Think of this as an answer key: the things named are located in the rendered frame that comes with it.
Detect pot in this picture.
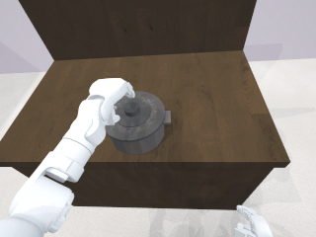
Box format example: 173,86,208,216
111,111,171,155

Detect table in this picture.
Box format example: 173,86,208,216
0,0,290,210

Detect robot right hand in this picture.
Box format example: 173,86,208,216
234,205,274,237

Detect robot left hand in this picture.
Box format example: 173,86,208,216
89,78,135,125

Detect left robot upper arm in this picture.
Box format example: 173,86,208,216
0,175,75,237

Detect left robot forearm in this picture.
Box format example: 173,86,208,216
8,92,114,216

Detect lid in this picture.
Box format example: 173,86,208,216
105,91,166,142

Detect knob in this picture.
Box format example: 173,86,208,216
123,102,140,117

